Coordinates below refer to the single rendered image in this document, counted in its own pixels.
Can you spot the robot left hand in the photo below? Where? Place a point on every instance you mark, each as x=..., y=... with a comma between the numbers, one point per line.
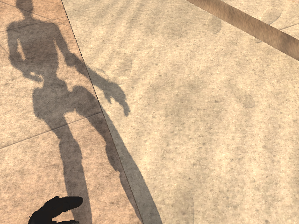
x=55, y=207

